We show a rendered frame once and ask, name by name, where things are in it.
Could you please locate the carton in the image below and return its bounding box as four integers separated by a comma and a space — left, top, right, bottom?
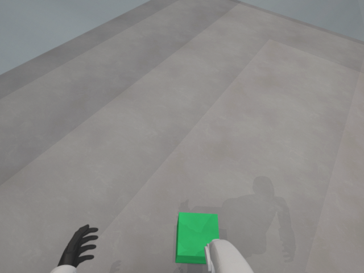
175, 212, 219, 264

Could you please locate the robot right thigh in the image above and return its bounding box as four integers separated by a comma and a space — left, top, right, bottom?
204, 239, 254, 273

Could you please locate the left robot hand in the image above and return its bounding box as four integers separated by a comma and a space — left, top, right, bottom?
58, 224, 98, 268

